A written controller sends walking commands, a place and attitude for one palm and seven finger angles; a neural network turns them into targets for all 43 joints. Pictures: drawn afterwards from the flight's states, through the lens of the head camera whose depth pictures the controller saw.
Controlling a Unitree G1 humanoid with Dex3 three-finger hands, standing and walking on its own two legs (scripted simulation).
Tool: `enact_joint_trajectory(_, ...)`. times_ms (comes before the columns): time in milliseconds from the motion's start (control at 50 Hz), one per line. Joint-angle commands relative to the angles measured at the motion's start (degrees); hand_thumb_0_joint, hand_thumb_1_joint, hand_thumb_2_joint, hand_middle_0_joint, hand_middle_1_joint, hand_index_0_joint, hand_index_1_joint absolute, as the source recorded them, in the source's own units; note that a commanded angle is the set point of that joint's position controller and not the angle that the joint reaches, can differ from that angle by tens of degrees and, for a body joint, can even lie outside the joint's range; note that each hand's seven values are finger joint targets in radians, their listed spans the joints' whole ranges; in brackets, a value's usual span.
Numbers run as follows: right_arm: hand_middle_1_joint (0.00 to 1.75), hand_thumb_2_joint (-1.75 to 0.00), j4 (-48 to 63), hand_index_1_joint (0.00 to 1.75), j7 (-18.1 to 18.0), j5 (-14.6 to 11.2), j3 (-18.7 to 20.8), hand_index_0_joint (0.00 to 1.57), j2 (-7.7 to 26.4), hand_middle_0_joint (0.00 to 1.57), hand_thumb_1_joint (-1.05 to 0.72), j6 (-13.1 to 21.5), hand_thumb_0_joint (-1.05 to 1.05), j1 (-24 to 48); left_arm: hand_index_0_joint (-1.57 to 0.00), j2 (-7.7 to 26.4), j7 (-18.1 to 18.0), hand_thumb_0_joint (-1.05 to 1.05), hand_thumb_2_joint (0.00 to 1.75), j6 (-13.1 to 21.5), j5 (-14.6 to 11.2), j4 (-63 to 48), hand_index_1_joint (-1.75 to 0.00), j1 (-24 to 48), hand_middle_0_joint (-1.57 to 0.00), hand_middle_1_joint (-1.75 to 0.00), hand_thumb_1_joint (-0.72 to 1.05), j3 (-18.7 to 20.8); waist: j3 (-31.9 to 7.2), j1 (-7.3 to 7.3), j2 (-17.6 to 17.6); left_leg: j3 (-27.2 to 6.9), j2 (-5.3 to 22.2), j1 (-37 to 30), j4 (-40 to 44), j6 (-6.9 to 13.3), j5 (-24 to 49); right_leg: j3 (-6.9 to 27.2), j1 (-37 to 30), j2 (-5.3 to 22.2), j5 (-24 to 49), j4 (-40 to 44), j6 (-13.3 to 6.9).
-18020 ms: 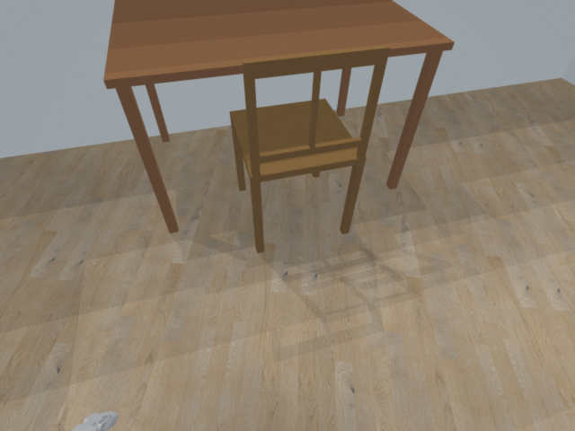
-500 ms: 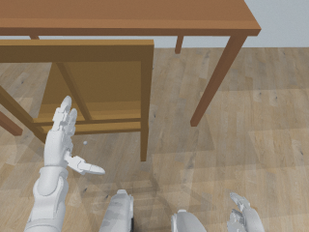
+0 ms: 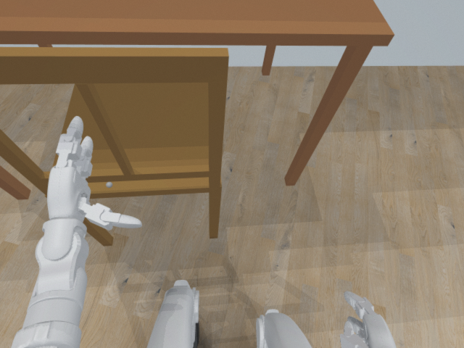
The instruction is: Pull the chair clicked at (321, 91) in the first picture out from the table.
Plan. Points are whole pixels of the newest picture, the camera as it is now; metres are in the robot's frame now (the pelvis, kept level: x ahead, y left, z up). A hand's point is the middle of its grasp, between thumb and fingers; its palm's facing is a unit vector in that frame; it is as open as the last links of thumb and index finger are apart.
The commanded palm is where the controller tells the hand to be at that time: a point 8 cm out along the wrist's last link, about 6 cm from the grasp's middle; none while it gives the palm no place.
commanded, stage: push the fingers through the gap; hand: left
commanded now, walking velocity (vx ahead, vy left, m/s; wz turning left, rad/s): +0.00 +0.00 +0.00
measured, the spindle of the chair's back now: (110, 135) +0.48 +0.25 +0.02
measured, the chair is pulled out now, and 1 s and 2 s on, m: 0.00 0.00 0.00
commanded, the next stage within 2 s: hook a spindle and tug to test in 1.28 s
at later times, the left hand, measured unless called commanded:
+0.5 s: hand (116, 166) +0.40 +0.22 +0.03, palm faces +0.13 -0.99 -0.03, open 16.9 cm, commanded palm +0.38 +0.26 +0.04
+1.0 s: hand (116, 140) +0.45 +0.23 +0.04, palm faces +0.13 -0.99 -0.05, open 16.9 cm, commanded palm +0.42 +0.26 +0.04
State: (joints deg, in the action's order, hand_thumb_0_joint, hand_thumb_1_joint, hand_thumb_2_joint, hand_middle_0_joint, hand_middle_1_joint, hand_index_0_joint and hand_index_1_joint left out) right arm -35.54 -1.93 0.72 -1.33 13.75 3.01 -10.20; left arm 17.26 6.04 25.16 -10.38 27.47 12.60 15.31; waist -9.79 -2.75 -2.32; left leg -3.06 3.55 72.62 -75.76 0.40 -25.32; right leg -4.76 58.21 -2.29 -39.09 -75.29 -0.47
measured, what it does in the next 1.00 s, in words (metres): stands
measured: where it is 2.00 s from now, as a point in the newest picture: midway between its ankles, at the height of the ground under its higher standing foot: outside the picture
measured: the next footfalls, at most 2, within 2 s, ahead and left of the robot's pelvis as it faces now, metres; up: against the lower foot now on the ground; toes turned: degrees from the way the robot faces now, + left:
none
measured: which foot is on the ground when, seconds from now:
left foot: down 0.00-1.00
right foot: down 0.00-1.00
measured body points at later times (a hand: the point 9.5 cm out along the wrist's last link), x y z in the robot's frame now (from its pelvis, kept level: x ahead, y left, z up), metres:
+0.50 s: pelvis +0.01 +0.00 +0.01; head +0.12 +0.03 +0.44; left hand +0.39 +0.27 +0.03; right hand +0.11 -0.26 -0.10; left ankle +0.09 +0.11 -0.61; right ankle -0.02 -0.12 -0.61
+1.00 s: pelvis +0.00 +0.01 +0.00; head +0.13 +0.03 +0.43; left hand +0.44 +0.28 +0.05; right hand +0.08 -0.26 -0.11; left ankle +0.09 +0.11 -0.61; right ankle -0.02 -0.12 -0.61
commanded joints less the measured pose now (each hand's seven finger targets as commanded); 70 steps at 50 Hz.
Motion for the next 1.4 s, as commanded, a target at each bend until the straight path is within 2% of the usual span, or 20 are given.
enact_joint_trajectory(0,0.30,-0.90,6.8,0.30,-0.6,-0.7,3.9,0.20,9.6,0.20,-0.90,1.7,0.00,-3.4,-0.06,6.1,3.2,0.00,0.30,-0.7,-0.8,-9.2,-0.08,13.6,-0.06,-0.08,-0.50,-1.4,-22.1,-1.30,-4.1,-1.2,-1.0,-32.9,10.6,0.6,8.1,1.9,2.7,-0.6,15.8,14.8,-1.3)
enact_joint_trajectory(80,0.30,-0.90,5.9,0.30,-0.8,-0.3,4.0,0.20,9.6,0.20,-0.90,1.9,0.00,-4.2,-0.06,9.7,1.4,0.00,0.30,0.8,-1.4,-10.9,-0.08,17.3,-0.06,-0.08,-0.50,2.9,-23.7,-0.97,-2.9,-1.8,-0.7,-33.9,10.2,0.6,11.4,1.5,2.5,-0.6,17.8,14.0,-1.2)
enact_joint_trajectory(160,0.30,-0.90,4.8,0.30,-0.2,0.5,3.9,0.20,9.1,0.20,-0.90,1.6,0.00,-5.1,-0.06,12.3,-1.4,0.00,0.30,3.6,0.7,-8.5,-0.08,19.6,-0.06,-0.08,-0.50,5.4,-22.9,-1.05,-3.1,-1.3,-0.8,-31.8,9.1,0.7,12.4,1.8,2.6,-0.9,18.9,12.6,-1.2)
enact_joint_trajectory(320,0.30,-0.90,5.1,0.30,0.5,0.1,4.3,0.20,9.6,0.20,-0.90,0.2,0.00,-6.3,-0.06,10.1,2.0,0.00,0.30,2.8,0.0,-3.4,-0.08,17.8,-0.06,-0.08,-0.50,3.7,-23.3,-1.29,-4.1,-0.5,-0.9,-32.9,9.9,0.4,13.6,2.0,1.5,-0.9,21.1,13.7,-1.3)
enact_joint_trajectory(440,0.30,-0.90,3.8,0.30,0.1,0.2,4.2,0.20,10.0,0.20,-0.90,-0.2,0.00,-6.9,-0.06,14.8,2.1,0.00,0.30,3.5,-0.4,-0.7,-0.08,25.4,-0.06,-0.08,-0.50,7.7,-21.9,-2.03,-2.4,-0.5,-0.9,-30.0,9.2,0.8,11.2,2.4,2.2,-1.0,19.4,13.8,-1.0)
enact_joint_trajectory(520,0.30,-0.90,3.4,0.30,0.3,0.7,4.2,0.20,9.8,0.20,-0.90,0.1,0.00,-7.3,-0.06,14.3,1.6,0.00,0.30,5.6,0.8,-2.1,-0.08,29.6,-0.06,-0.08,-0.50,6.2,-24.7,-2.15,-8.1,-1.6,-0.5,-35.8,9.5,0.2,13.0,2.0,5.2,-1.1,18.2,13.2,-1.5)
enact_joint_trajectory(620,0.30,-0.90,2.6,0.30,0.6,0.7,4.1,0.20,10.1,0.20,-0.90,-0.5,0.00,-8.3,-0.06,13.0,2.5,0.00,0.30,3.7,1.1,4.8,-0.08,30.1,-0.06,-0.08,-0.50,5.1,-23.4,-3.08,-5.1,-1.5,-0.6,-33.0,9.0,0.5,12.0,1.9,5.3,-1.1,18.0,13.5,-1.3)
enact_joint_trajectory(700,0.30,-0.90,2.7,0.30,0.6,0.6,4.0,0.20,10.6,0.20,-0.90,-1.4,0.00,-8.9,-0.06,16.5,3.1,0.00,0.30,2.4,1.2,10.1,-0.08,32.3,-0.06,-0.08,-0.50,8.2,-21.8,-2.89,-2.7,-1.0,-0.7,-29.3,8.6,0.8,9.8,2.2,5.1,-1.1,16.8,13.6,-1.1)
enact_joint_trajectory(760,0.30,-0.90,2.7,0.30,0.6,0.9,3.9,0.20,10.4,0.20,-0.90,-1.5,0.00,-9.0,-0.06,18.0,2.9,0.00,0.30,3.5,1.4,8.7,-0.08,37.5,-0.06,-0.08,-0.50,9.0,-23.4,-3.26,-4.9,-1.0,-0.7,-30.0,7.8,1.0,10.7,2.6,5.6,-1.2,17.3,13.0,-1.2)
enact_joint_trajectory(820,0.30,-0.90,2.8,0.30,0.7,1.3,4.1,0.20,10.4,0.20,-0.90,-1.8,0.00,-9.6,-0.06,21.1,2.4,0.00,0.30,5.6,2.0,4.7,-0.08,39.2,-0.06,-0.08,-0.50,11.0,-29.0,-2.44,-7.5,-1.3,-0.4,-34.6,7.5,0.6,15.9,2.5,4.4,-1.3,21.1,11.9,-1.4)
enact_joint_trajectory(880,0.30,-0.90,2.5,0.30,1.2,1.4,4.1,0.20,10.1,0.20,-0.90,-2.0,0.00,-10.1,-0.06,18.0,2.6,0.00,0.30,5.5,2.4,5.4,-0.08,38.0,-0.06,-0.08,-0.50,8.4,-29.2,-2.84,-9.7,-1.9,-0.2,-37.2,7.9,0.3,17.5,1.8,6.0,-1.6,21.0,11.8,-1.5)
enact_joint_trajectory(960,0.30,-0.90,2.8,0.30,1.7,0.9,4.4,0.20,10.5,0.20,-0.90,-3.0,0.00,-10.8,-0.06,14.2,3.5,0.00,0.30,2.3,1.9,10.9,-0.08,31.6,-0.06,-0.08,-0.50,6.3,-25.0,-3.47,-4.3,-2.0,-0.3,-34.1,9.0,0.7,14.6,1.4,5.8,-1.6,19.5,13.2,-1.3)
enact_joint_trajectory(1060,0.30,-0.90,2.8,0.30,1.3,0.8,4.1,0.20,10.8,0.20,-0.90,-3.7,0.00,-10.4,-0.06,19.4,2.7,0.00,0.30,2.7,1.4,10.2,-0.08,34.6,-0.06,-0.08,-0.50,10.8,-22.4,-3.12,-2.8,-0.9,-0.5,-29.1,8.7,1.1,11.5,2.2,4.2,-1.4,18.6,13.5,-1.0)
enact_joint_trajectory(1100,0.30,-0.90,3.2,0.30,1.1,1.0,4.3,0.20,10.4,0.20,-0.90,-3.6,0.00,-10.2,-0.06,21.3,1.9,0.00,0.30,4.9,1.8,5.2,-0.08,36.1,-0.06,-0.08,-0.50,12.2,-26.6,-2.26,-5.4,-0.8,-0.4,-32.5,8.6,0.8,14.5,2.4,3.2,-1.4,20.8,12.8,-1.1)
enact_joint_trajectory(1120,0.30,-0.90,3.5,0.30,1.2,1.1,4.3,0.20,10.1,0.20,-0.90,-3.5,0.00,-10.0,-0.06,19.9,1.6,0.00,0.30,6.1,2.1,2.5,-0.08,36.8,-0.06,-0.08,-0.50,10.7,-28.3,-2.13,-8.5,-1.0,-0.5,-35.2,8.8,0.6,16.3,2.4,3.5,-1.5,21.5,12.5,-1.3)
enact_joint_trajectory(1160,0.30,-0.90,2.9,0.30,1.4,1.3,4.3,0.20,9.9,0.20,-0.90,-3.1,0.00,-10.0,-0.06,18.2,1.3,0.00,0.30,7.3,2.3,0.8,-0.08,38.2,-0.06,-0.08,-0.50,8.6,-28.3,-3.22,-10.4,-1.7,-0.1,-38.4,8.8,0.4,17.4,2.1,5.3,-1.7,21.2,12.6,-1.5)
enact_joint_trajectory(1180,0.30,-0.90,2.6,0.30,1.5,1.3,4.3,0.20,10.0,0.20,-0.90,-3.1,0.00,-10.3,-0.06,18.2,1.2,0.00,0.30,7.4,2.5,1.2,-0.08,37.3,-0.06,-0.08,-0.50,8.7,-28.8,-3.14,-9.8,-1.9,-0.1,-38.8,9.0,0.3,17.0,1.8,5.3,-1.8,20.6,12.7,-1.5)
enact_joint_trajectory(1280,0.30,-0.90,1.8,0.30,1.2,0.9,4.1,0.20,10.5,0.20,-0.90,-3.7,0.00,-10.5,-0.06,14.7,2.9,0.00,0.30,4.1,2.6,11.9,-0.08,35.2,-0.06,-0.08,-0.50,5.9,-21.7,-4.68,-5.0,-2.0,-0.2,-32.9,9.4,0.5,11.3,1.4,7.5,-1.5,17.0,13.7,-1.2)
enact_joint_trajectory(1320,0.30,-0.90,2.2,0.30,1.2,0.7,4.3,0.20,10.7,0.20,-0.90,-3.9,0.00,-10.3,-0.06,13.9,3.3,0.00,0.30,3.1,2.2,12.8,-0.08,35.2,-0.06,-0.08,-0.50,5.6,-21.3,-4.36,-5.1,-2.1,-0.3,-32.8,9.9,0.5,9.2,1.3,8.0,-1.3,15.3,14.1,-1.2)
enact_joint_trajectory(1380,0.30,-0.90,2.8,0.30,1.2,0.9,4.2,0.20,10.7,0.20,-0.90,-3.9,0.00,-10.1,-0.08,16.4,2.8,0.00,0.30,4.2,1.8,9.2,-0.13,37.0,-0.08,-0.13,-0.50,7.5,-24.4,-3.36,-7.0,-2.1,-0.4,-35.0,9.7,0.5,12.2,1.5,7.0,-1.3,17.2,13.6,-1.5)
